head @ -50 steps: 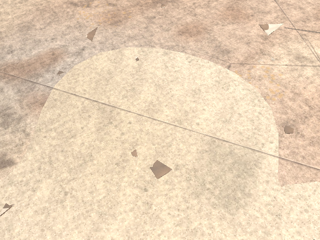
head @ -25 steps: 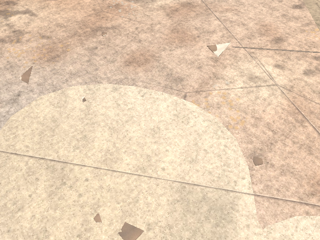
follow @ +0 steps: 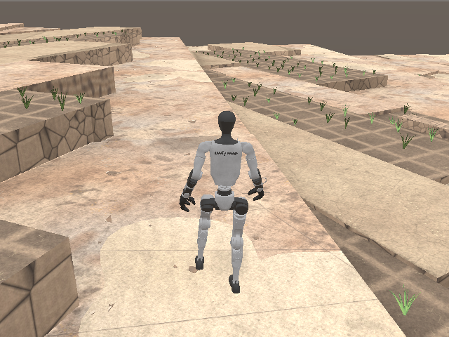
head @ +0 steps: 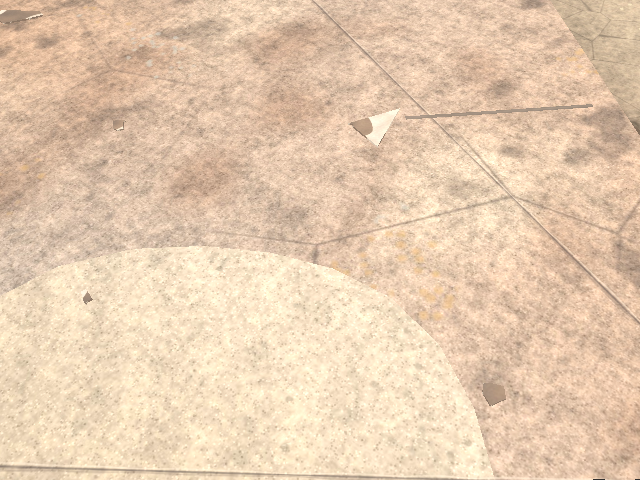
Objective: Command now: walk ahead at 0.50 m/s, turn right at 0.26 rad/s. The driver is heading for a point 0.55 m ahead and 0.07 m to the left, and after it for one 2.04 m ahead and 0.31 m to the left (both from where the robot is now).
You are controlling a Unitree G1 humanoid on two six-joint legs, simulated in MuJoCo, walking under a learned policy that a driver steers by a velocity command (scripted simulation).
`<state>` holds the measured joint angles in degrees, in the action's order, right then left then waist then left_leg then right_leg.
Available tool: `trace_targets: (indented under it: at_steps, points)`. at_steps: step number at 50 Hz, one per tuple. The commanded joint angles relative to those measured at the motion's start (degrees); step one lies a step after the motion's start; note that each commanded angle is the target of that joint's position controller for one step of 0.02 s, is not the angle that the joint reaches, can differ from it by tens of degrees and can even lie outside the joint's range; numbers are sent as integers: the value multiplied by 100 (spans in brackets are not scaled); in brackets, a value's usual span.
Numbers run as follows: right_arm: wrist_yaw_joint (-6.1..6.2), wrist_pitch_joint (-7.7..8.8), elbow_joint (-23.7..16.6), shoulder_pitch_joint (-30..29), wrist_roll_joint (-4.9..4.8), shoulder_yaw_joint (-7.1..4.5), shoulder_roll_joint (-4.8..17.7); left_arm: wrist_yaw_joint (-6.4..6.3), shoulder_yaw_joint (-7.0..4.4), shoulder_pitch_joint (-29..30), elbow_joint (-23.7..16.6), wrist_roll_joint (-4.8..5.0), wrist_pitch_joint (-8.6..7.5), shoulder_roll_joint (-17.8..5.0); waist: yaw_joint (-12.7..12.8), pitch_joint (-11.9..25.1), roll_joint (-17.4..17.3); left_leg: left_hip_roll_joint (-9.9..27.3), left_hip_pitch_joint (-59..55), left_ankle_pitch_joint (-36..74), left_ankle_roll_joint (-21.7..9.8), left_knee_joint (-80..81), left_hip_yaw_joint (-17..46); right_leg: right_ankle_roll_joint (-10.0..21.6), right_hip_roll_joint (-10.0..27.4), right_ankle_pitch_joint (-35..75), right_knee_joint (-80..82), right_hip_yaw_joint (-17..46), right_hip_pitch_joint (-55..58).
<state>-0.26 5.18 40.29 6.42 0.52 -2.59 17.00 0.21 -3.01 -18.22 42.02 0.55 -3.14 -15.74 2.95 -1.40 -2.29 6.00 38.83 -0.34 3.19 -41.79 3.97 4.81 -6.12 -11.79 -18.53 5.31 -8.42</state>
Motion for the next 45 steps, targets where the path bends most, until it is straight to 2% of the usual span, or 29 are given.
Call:
trace_targets:
  at_steps: [1,4,7,8,9,10,11,12,13,14,15,17,19,22,25,28,30,32,33,34,35,36,37,38,39,40,41,42,45]
  points:
    - [-73,107,-433,-566,-79,-39,294,-39,-246,-161,-201,32,-81,-982,168,77,672,-263,-789,815,-42,750,-230,810,1358,991,591,699,-379]
    - [-150,162,-561,-805,-90,-84,434,-43,-254,-352,-59,49,-39,-998,215,-51,671,-309,-531,368,-258,1164,-152,758,1677,1064,261,1018,319]
    - [-173,201,-519,-434,-83,-148,558,-66,-282,-290,1,35,35,-1048,-48,13,825,-439,-985,-304,-529,1411,-286,591,1808,1971,-199,1145,724]
    - [-147,212,-368,100,-61,-229,679,-68,-257,-192,-21,30,54,-990,-346,311,768,-585,-1759,-246,-679,1605,-447,470,1565,2821,-778,959,692]
    - [-114,225,-217,915,-2,-321,925,-64,-172,-152,-94,-25,53,-799,-712,1027,577,-161,-3130,46,-975,1376,-88,290,1246,2804,-1919,678,217]
    - [-94,210,-120,1691,77,-448,1415,-66,-50,-686,-196,-38,-21,-433,-750,1959,-486,1046,-5335,-297,-1735,1338,1816,-119,478,1137,-3957,171,-1613]
    - [-156,148,79,2054,-41,-435,1279,-47,7,-956,-154,14,-110,-335,-742,2235,-1551,1625,-6035,-1612,-2126,2202,3740,-303,68,-2139,-5078,273,-2962]
    - [-142,124,55,1849,-146,-312,864,-18,-108,-412,-201,107,-140,-846,-867,1463,-836,1503,-5543,-2609,-1875,2411,3478,-271,441,-1931,-5535,464,-3566]
    - [-117,77,-15,1416,-120,-254,727,-6,-128,112,-335,119,-153,-921,-799,776,-373,1309,-4735,-2482,-1677,2543,2736,-250,739,-1387,-5438,187,-3677]
    - [-121,45,-49,1116,-53,-206,636,-7,-122,399,-403,45,-160,-862,-679,348,-93,1076,-3993,-1964,-1629,2722,2216,-261,929,-992,-5121,31,-3540]
    - [-127,52,-68,934,-3,-160,526,-3,-145,396,-398,-4,-146,-793,-510,160,-139,884,-3511,-1469,-1592,2883,1852,-283,1104,-703,-4807,15,-3295]
    - [-136,90,-39,823,-11,-134,461,-1,-126,147,-310,5,-85,-592,-316,197,-367,652,-3095,-806,-1604,3120,1349,-360,1222,-457,-4484,-69,-2863]
    - [-116,124,47,872,-52,-167,585,-21,-102,248,-339,-26,-49,-479,-280,146,-316,619,-2984,-180,-1684,3269,981,-473,1269,-171,-4117,-162,-2954]
    - [-57,82,190,1036,-75,-207,722,-19,-54,774,-470,-55,-81,-359,-411,62,-143,513,-3099,435,-1621,3362,510,-587,1295,721,-3104,-240,-3100]
    - [-21,26,343,1288,-128,-214,791,45,-4,1344,-584,-26,-144,-231,-631,-31,-140,352,-3138,468,-1460,3357,125,-582,1140,1562,-2038,-393,-2791]
    - [-8,-44,532,1626,-160,-227,853,133,4,1853,-739,29,-191,-238,-822,-169,-128,522,-3465,329,-1450,3261,165,-530,1013,1746,-1495,-456,-2727]
    - [23,-137,628,1679,-145,-223,840,204,-11,2025,-826,-1,-238,-270,-799,-229,-150,599,-3809,1085,-1344,2892,158,-415,885,1547,-1161,-470,-2697]
    - [67,-210,672,1620,-134,-243,904,254,-68,1792,-788,-54,-283,-398,-600,10,-294,627,-4077,1950,-1157,2359,172,-246,734,1324,-938,-484,-2247]
    - [90,-231,643,1462,-145,-256,963,244,-129,1366,-656,-97,-299,-515,-332,282,-339,512,-4069,2619,-1031,1886,99,-133,580,1430,-770,-591,-1617]
    - [103,-236,609,1391,-147,-225,897,208,-220,709,-441,-153,-314,-721,-4,716,-226,229,-3871,2872,-840,1107,-65,28,559,2114,-546,-669,-606]
    - [115,-200,450,1390,-12,-118,631,140,-293,-34,-309,-255,-309,-1100,219,1535,264,-105,-2915,1437,-570,-237,-236,364,1452,4326,-1054,111,1063]
    - [38,-151,562,2457,38,110,-45,106,-286,-156,-299,-302,-235,-1287,-144,2445,1735,-918,-912,-3416,-148,-2426,-243,1503,3150,5904,-1324,2025,3136]
    - [16,-148,821,2547,-112,-8,506,116,-239,-401,-281,-171,-140,-920,168,3021,1271,-857,-690,-4093,-133,-3075,564,1559,3125,5073,-1155,2376,3102]
    - [24,-180,654,1901,-267,-116,811,102,-190,-8,-318,-122,-90,-791,190,2185,988,-619,-322,-3813,-121,-3173,472,1304,2836,4528,-889,1656,2388]
    - [81,-243,533,1465,-253,-108,729,77,-132,454,-317,-109,-76,-634,26,1559,675,-390,-257,-3423,-68,-2865,265,1083,2554,4046,-647,1207,1598]
    - [132,-350,527,1319,-178,-133,676,72,-68,796,-302,-118,-74,-451,-142,1104,556,-231,-444,-3157,0,-2554,215,988,2396,3653,-386,860,797]
    - [170,-489,545,1431,-155,-152,594,73,-57,1049,-266,-183,-84,-411,-372,909,748,-92,-994,-2918,48,-2265,198,903,2261,3278,-115,561,25]
    - [214,-610,564,1564,-151,-160,513,76,-89,1254,-245,-231,-87,-478,-509,781,924,-152,-1378,-2737,106,-2133,30,912,2173,3004,126,322,-518]
    - [289,-770,447,1556,-106,-204,431,-12,-183,1462,-165,-224,-66,-707,-592,693,974,-149,-1493,-2354,136,-1796,-165,1022,2255,2485,424,-101,-905]
